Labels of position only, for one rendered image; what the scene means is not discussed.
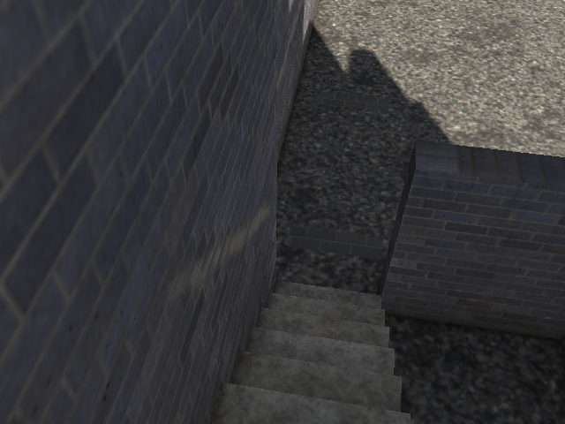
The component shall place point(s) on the stairs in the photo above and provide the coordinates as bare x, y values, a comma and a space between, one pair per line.
318, 356

